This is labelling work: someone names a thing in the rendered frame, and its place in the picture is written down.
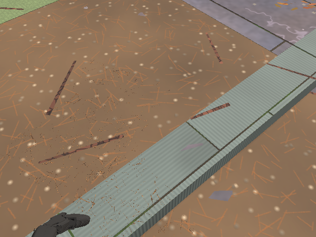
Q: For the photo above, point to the left robot hand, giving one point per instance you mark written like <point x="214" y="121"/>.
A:
<point x="61" y="223"/>

